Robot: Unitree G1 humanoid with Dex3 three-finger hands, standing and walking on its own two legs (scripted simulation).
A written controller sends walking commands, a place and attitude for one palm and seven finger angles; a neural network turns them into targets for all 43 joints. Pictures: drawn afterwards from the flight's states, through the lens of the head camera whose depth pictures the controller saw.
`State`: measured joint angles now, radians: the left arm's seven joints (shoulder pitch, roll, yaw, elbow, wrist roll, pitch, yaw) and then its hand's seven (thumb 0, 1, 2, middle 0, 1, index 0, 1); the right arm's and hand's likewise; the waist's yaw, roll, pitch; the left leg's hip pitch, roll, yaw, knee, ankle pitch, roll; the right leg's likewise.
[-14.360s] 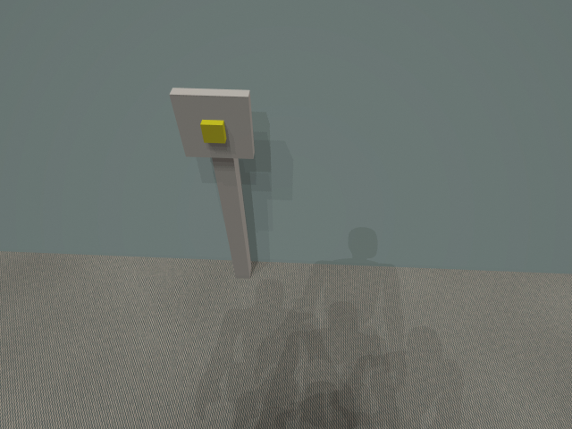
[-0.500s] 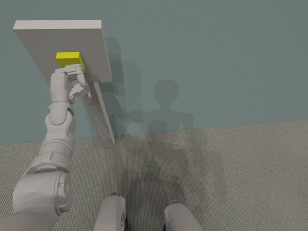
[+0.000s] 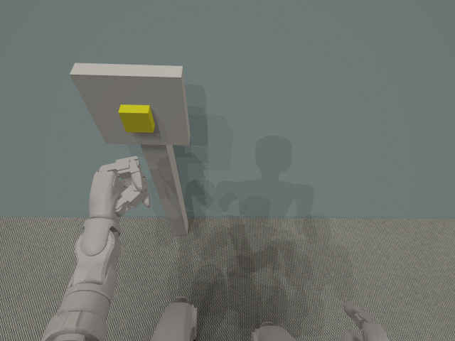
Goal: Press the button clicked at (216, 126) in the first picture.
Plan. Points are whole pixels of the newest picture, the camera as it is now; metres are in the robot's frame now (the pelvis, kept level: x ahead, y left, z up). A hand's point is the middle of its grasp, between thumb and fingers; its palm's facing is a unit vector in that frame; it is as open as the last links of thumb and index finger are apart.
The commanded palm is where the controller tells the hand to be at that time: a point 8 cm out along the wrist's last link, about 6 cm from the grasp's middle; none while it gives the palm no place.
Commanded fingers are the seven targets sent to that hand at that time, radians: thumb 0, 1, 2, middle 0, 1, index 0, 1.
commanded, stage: pull the fist back off the button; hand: left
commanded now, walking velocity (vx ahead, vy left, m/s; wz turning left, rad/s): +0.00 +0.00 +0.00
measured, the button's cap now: (137, 117) +0.50 +0.19 +0.07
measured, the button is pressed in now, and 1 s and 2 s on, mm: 0 0 0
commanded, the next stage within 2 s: draw the hand back to the body in 0.08 s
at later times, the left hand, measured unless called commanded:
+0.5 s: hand (116, 197) +0.31 +0.18 +0.10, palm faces +0.05 -1.00 -0.03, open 3.1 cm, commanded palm +0.28 +0.23 +0.11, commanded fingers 0.00 0.90 0.90 -1.30 -1.50 -1.30 -1.50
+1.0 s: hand (38, 221) +0.24 +0.22 +0.18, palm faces +0.28 -0.91 -0.29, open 3.1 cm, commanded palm +0.20 +0.27 +0.20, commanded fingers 0.00 0.90 0.90 -1.30 -1.50 -1.30 -1.50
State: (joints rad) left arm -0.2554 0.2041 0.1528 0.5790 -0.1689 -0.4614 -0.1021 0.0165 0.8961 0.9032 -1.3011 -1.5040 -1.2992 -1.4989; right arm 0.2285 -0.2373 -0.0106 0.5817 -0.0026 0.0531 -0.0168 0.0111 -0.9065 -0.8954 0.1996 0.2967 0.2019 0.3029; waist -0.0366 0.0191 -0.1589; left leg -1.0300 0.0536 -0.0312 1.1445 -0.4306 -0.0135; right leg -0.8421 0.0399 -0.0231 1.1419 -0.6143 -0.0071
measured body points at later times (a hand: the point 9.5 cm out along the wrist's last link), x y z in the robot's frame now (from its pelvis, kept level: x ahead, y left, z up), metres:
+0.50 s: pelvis -0.01 +0.00 +0.03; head +0.03 -0.01 +0.48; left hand +0.30 +0.23 +0.11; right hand +0.11 -0.24 -0.08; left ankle +0.06 +0.13 -0.65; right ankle -0.03 -0.12 -0.65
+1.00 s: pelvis +0.02 +0.01 +0.08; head +0.01 +0.00 +0.53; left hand +0.22 +0.27 +0.19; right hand +0.22 -0.20 +0.01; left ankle +0.06 +0.13 -0.65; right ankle -0.03 -0.12 -0.65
